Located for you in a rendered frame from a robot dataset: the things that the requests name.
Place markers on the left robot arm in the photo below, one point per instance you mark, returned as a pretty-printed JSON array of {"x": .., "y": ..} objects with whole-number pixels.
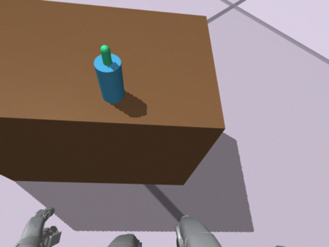
[{"x": 30, "y": 241}]

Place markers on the bottle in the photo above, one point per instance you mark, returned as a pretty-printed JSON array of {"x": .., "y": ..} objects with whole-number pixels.
[{"x": 109, "y": 73}]

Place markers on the left robot hand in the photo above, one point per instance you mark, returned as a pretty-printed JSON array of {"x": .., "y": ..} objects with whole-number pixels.
[{"x": 35, "y": 227}]

